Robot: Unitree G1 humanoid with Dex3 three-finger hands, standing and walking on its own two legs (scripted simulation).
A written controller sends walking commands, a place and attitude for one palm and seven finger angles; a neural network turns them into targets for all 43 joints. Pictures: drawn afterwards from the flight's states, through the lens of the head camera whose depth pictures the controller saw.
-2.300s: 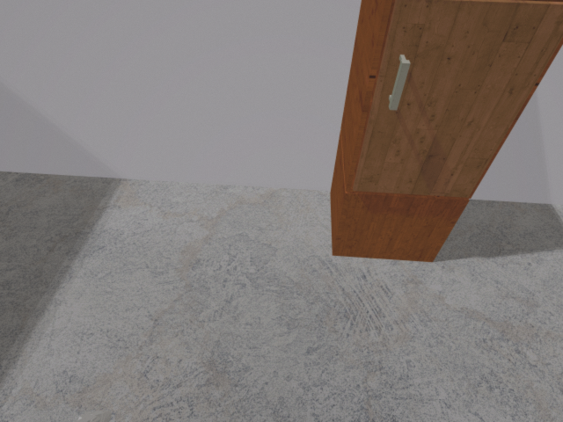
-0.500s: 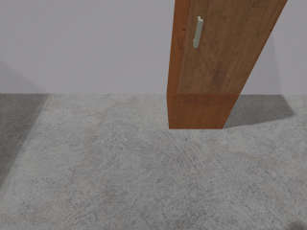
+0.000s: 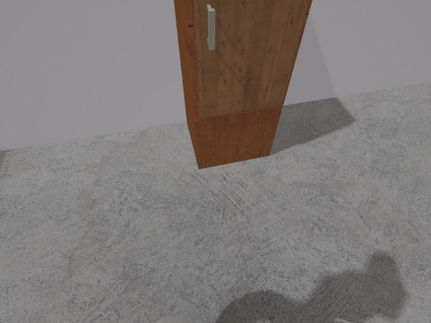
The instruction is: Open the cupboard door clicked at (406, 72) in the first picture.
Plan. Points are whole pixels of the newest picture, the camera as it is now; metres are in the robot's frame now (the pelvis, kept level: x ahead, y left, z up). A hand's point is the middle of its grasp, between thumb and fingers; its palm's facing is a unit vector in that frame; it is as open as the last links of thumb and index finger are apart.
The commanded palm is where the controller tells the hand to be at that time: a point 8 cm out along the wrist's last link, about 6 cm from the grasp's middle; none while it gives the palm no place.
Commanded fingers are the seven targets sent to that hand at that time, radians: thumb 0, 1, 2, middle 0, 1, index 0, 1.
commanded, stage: walk to a spot facing it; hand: left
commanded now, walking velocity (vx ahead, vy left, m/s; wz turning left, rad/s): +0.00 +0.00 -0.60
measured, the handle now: (210, 27) +0.94 +0.12 +0.06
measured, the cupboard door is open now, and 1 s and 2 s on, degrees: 0 0 0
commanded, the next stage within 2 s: none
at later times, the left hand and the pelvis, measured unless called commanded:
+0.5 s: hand (134, 311) +0.15 +0.19 -0.16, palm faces -0.34 -0.91 -0.23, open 7.4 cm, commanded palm none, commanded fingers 0.00 0.90 0.90 -0.20 -0.30 -0.20 -0.30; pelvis -0.02 +0.03 +0.00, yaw -20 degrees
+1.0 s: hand (156, 291) +0.20 +0.16 -0.17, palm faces -0.57 -0.81 -0.17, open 7.4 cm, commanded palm none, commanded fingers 0.00 0.90 0.90 -0.20 -0.30 -0.20 -0.30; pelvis +0.01 +0.04 +0.00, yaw -37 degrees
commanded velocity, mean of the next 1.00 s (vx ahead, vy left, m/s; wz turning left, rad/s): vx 0.07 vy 0.00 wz -0.60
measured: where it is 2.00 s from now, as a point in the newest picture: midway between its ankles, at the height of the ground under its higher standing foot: (281, 321)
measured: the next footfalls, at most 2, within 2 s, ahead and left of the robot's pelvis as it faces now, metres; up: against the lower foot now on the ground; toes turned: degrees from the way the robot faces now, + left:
left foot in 0.10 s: +0.02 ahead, +0.14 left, +0.00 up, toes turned -4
right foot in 0.54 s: -0.04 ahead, -0.10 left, +0.00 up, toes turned -26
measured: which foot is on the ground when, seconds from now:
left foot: up 0.00-0.08, down 0.10-0.54, up 0.56-0.88, down 0.90-1.00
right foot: down 0.00-0.10, up 0.12-0.52, down 0.54-0.90, up 0.92-1.00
